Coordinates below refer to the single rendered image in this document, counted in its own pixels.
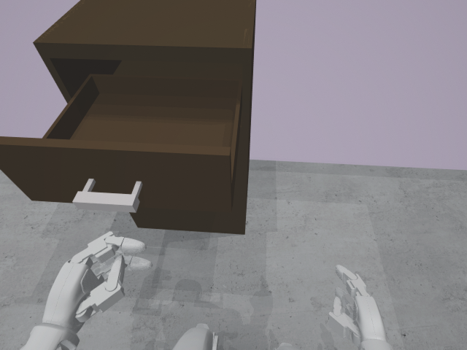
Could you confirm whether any left robot thigh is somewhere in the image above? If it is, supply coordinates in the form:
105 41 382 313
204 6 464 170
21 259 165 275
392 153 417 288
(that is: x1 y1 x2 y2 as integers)
172 327 219 350

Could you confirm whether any drawer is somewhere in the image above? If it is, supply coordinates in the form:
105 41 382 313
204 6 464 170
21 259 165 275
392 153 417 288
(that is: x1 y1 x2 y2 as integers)
0 74 242 213

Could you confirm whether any cabinet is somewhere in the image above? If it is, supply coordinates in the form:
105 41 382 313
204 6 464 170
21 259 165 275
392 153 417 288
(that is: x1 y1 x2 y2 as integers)
33 0 256 235

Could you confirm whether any left robot forearm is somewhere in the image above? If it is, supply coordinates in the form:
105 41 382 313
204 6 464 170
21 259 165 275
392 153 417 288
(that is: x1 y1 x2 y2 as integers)
20 324 80 350

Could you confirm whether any right robot hand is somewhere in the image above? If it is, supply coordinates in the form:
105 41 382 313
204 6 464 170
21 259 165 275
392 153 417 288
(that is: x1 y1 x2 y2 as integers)
329 265 387 348

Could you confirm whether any handle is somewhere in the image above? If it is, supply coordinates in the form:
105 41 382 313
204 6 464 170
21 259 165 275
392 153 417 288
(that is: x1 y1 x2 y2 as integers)
72 179 142 213

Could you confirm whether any left robot hand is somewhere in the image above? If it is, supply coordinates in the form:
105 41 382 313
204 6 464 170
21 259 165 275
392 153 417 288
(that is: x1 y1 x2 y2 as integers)
42 231 153 333

